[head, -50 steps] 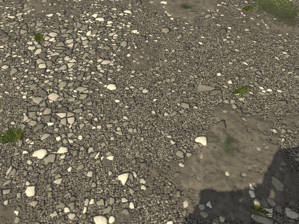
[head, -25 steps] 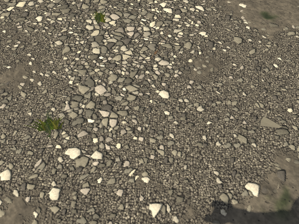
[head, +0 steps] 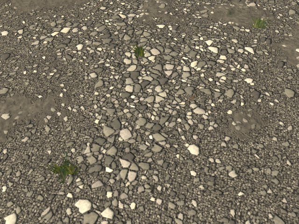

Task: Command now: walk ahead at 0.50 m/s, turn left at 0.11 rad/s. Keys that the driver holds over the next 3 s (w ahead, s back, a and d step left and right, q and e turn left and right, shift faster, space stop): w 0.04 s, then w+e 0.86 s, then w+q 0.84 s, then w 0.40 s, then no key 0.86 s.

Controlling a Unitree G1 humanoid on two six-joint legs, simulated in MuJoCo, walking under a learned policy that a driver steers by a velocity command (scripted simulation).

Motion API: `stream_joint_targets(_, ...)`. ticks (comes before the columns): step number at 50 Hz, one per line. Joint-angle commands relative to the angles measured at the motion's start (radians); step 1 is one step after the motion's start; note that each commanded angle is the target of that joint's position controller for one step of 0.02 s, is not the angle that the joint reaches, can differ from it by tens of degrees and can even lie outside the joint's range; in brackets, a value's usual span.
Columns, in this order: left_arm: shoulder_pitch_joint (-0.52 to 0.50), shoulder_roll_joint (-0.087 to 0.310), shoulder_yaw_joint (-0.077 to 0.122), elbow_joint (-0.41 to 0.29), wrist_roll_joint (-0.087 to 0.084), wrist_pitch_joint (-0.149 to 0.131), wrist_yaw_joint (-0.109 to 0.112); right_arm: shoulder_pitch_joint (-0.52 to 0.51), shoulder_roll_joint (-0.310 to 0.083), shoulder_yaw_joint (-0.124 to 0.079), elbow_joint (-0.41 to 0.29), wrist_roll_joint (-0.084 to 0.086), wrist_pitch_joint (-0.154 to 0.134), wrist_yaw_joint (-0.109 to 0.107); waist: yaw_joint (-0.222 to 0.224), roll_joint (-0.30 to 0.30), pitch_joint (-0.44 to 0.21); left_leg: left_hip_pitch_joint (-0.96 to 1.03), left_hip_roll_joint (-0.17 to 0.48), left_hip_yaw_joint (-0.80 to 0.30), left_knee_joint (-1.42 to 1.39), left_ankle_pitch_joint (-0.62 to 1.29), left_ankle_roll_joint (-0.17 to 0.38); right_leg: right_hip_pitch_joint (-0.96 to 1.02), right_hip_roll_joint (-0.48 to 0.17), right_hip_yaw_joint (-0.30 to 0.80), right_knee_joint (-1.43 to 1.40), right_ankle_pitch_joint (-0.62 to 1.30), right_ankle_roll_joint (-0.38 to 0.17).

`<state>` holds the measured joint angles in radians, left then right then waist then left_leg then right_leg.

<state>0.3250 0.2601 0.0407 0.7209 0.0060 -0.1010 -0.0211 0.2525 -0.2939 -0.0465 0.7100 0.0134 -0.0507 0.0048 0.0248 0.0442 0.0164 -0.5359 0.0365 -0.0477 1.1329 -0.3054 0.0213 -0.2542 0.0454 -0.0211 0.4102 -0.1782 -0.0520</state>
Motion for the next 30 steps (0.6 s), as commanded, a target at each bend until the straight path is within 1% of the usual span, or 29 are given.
stream_joint_targets(1, -0.01, 0.144, 0.035, -0.044, -0.01, -0.018, 0.007, -0.03, -0.049, -0.012, -0.076, -0.01, -0.012, 0.0, -0.013, -0.133, -0.014, -0.154, 0.063, -0.019, -0.115, 0.068, -0.02, 0.127, -0.262, 0.269, -0.24, 0.146, -0.182)
stream_joint_targets(3, 0.007, 0.16, 0.04, -0.027, -0.014, -0.009, 0.011, -0.099, -0.03, -0.002, -0.09, -0.014, -0.019, 0.002, 0.007, -0.113, -0.002, -0.151, 0.065, -0.007, -0.257, 0.16, -0.033, 0.132, -0.25, 0.227, -0.255, 0.189, -0.179)
stream_joint_targets(5, 0.031, 0.171, 0.042, -0.007, -0.022, 0.002, 0.016, -0.167, -0.016, 0.003, -0.103, -0.014, -0.029, 0.008, 0.028, -0.113, 0.011, -0.106, 0.045, 0.004, -0.401, 0.259, -0.043, 0.122, -0.226, 0.192, -0.253, 0.201, -0.165)
stream_joint_targets(6, 0.043, 0.179, 0.044, 0.002, -0.025, 0.007, 0.018, -0.196, -0.015, 0.004, -0.107, -0.011, -0.034, 0.012, 0.037, -0.114, 0.017, -0.075, 0.029, 0.011, -0.463, 0.298, -0.049, 0.115, -0.217, 0.179, -0.246, 0.202, -0.159)
stream_joint_targets(8, 0.081, 0.19, 0.048, 0.021, -0.03, 0.016, 0.021, -0.253, -0.022, 0.003, -0.117, -0.005, -0.043, 0.021, 0.057, -0.115, 0.025, -0.027, 0.003, 0.02, -0.538, 0.346, -0.056, 0.116, -0.224, 0.188, -0.229, 0.193, -0.156)
stream_joint_targets(10, 0.102, 0.193, 0.05, 0.034, -0.034, 0.027, 0.025, -0.291, -0.035, -0.002, -0.13, 0.001, -0.053, 0.03, 0.058, -0.123, 0.031, -0.001, -0.01, 0.006, -0.594, 0.34, -0.046, 0.146, -0.244, 0.224, -0.197, 0.177, -0.146)
stream_joint_targets(12, 0.097, 0.203, 0.056, 0.038, -0.035, 0.036, 0.031, -0.279, -0.064, -0.014, -0.131, 0.003, -0.062, 0.034, 0.032, -0.138, 0.024, 0.052, -0.015, -0.007, -0.642, 0.29, -0.026, 0.179, -0.265, 0.267, -0.153, 0.171, -0.126)
stream_joint_targets(13, 0.087, 0.209, 0.06, 0.039, -0.034, 0.041, 0.033, -0.245, -0.078, -0.022, -0.123, 0.003, -0.066, 0.032, 0.007, -0.146, 0.011, 0.112, -0.021, 0.001, -0.664, 0.264, -0.012, 0.18, -0.266, 0.274, -0.116, 0.198, -0.115)
stream_joint_targets(14, 0.075, 0.2, 0.056, 0.037, -0.033, 0.044, 0.035, -0.164, -0.102, -0.036, -0.1, 0.0, -0.069, 0.027, -0.04, -0.141, -0.031, 0.242, -0.031, 0.017, -0.7, 0.255, 0.011, 0.159, -0.234, 0.256, -0.034, 0.276, -0.093)
stream_joint_targets(15, 0.069, 0.165, 0.044, 0.029, -0.024, 0.043, 0.033, -0.037, -0.146, -0.057, -0.073, -0.01, -0.07, 0.016, -0.101, -0.121, -0.127, 0.452, 0.019, -0.014, -0.684, 0.262, 0.048, 0.082, -0.176, 0.216, 0.139, 0.281, -0.06)
stream_joint_targets(16, 0.063, 0.089, 0.017, -0.008, 0.006, 0.04, 0.034, 0.141, -0.222, -0.075, -0.056, -0.024, -0.064, 0.003, -0.164, 0.031, -0.298, 0.737, 0.231, -0.226, -0.65, 0.261, 0.108, -0.106, -0.088, 0.146, 0.465, -0.004, -0.015)
stream_joint_targets(17, 0.197, 0.036, 0.004, -0.029, -0.032, 0.026, 0.034, 0.156, -0.254, -0.08, -0.038, -0.03, -0.05, 0.011, -0.09, 0.316, -0.381, 0.925, 0.396, -0.636, -0.77, 0.022, 0.242, -0.421, 0.002, 0.12, 0.734, -0.433, 0.025)
stream_joint_targets(18, 0.148, 0.143, 0.029, -0.006, -0.053, 0.027, 0.036, 0.121, -0.152, -0.057, -0.045, -0.017, -0.047, 0.013, -0.114, 0.175, -0.268, 0.835, 0.362, -0.617, -0.823, -0.122, 0.218, -0.513, -0.057, 0.176, 0.844, -0.384, 0.034)
stream_joint_targets(19, 0.063, 0.175, 0.042, -0.023, -0.054, 0.031, 0.034, 0.075, -0.105, -0.043, -0.045, -0.009, -0.046, 0.01, -0.113, 0.108, -0.153, 0.72, 0.33, -0.46, -0.836, -0.094, 0.185, -0.538, -0.091, 0.157, 0.855, -0.291, 0.033)
stream_joint_targets(20, 0.031, 0.16, 0.042, -0.025, -0.045, 0.036, 0.036, 0.019, -0.084, -0.035, -0.043, -0.014, -0.046, 0.012, -0.084, 0.045, -0.098, 0.607, 0.287, -0.361, -0.863, 0.008, 0.17, -0.499, -0.124, 0.141, 0.836, -0.216, 0.041)
stream_joint_targets(21, 0.009, 0.148, 0.045, -0.032, -0.035, 0.042, 0.033, -0.02, -0.059, -0.03, -0.037, -0.019, -0.047, 0.013, -0.062, 0.049, -0.051, 0.526, 0.253, -0.281, -0.894, 0.081, 0.166, -0.478, -0.148, 0.141, 0.798, -0.166, 0.046)
stream_joint_targets(22, 0.019, 0.131, 0.045, -0.034, -0.036, 0.052, 0.028, -0.044, -0.056, -0.03, -0.031, -0.026, -0.052, 0.011, -0.037, 0.077, -0.035, 0.463, 0.234, -0.214, -0.925, 0.132, 0.161, -0.431, -0.17, 0.14, 0.78, -0.132, 0.051)
stream_joint_targets(23, 0.021, 0.113, 0.043, -0.036, -0.038, 0.061, 0.025, -0.055, -0.055, -0.033, -0.024, -0.026, -0.058, 0.01, -0.027, 0.079, -0.026, 0.428, 0.226, -0.167, -0.95, 0.176, 0.166, -0.41, -0.176, 0.131, 0.77, -0.114, 0.056)
stream_joint_targets(24, 0.012, 0.098, 0.041, -0.044, -0.037, 0.069, 0.024, -0.058, -0.062, -0.037, -0.014, -0.024, -0.064, 0.008, -0.02, 0.065, -0.014, 0.408, 0.228, -0.124, -0.968, 0.225, 0.173, -0.413, -0.18, 0.127, 0.758, -0.098, 0.063)
stream_joint_targets(25, -0.005, 0.092, 0.04, -0.055, -0.034, 0.074, 0.024, -0.058, -0.075, -0.042, -0.005, -0.023, -0.069, 0.006, -0.017, 0.047, -0.003, 0.399, 0.232, -0.091, -0.982, 0.263, 0.179, -0.427, -0.184, 0.129, 0.735, -0.073, 0.069)
stream_joint_targets(27, -0.047, 0.085, 0.037, -0.078, -0.027, 0.077, 0.022, -0.047, -0.097, -0.051, 0.015, -0.024, -0.071, 0.001, -0.022, 0.022, 0.013, 0.412, 0.236, -0.026, -0.995, 0.324, 0.186, -0.461, -0.187, 0.132, 0.654, -0.004, 0.08)
stream_joint_targets(30, -0.119, 0.072, 0.028, -0.1, -0.029, 0.069, 0.004, -0.04, -0.124, -0.057, 0.032, -0.021, -0.062, -0.006, -0.046, 0.01, 0.028, 0.432, 0.213, 0.082, -1.0, 0.359, 0.166, -0.436, -0.179, 0.097, 0.478, 0.145, 0.072)
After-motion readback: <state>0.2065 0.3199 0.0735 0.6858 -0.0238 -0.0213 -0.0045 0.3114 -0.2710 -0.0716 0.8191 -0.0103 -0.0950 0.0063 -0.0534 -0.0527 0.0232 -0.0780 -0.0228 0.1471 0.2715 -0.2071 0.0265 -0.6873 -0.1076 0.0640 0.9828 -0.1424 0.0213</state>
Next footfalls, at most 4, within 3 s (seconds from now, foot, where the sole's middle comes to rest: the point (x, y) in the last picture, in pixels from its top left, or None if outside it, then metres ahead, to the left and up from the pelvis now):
0.30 left None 0.33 0.14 -0.78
0.82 right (209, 215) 0.53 -0.19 -0.78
1.38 left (187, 144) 0.91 -0.11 -0.78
1.86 right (228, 110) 1.14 -0.36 -0.78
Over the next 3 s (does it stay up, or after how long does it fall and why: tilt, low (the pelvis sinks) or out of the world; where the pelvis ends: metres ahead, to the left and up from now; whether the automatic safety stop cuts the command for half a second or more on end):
stays up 1.33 -0.24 -0.01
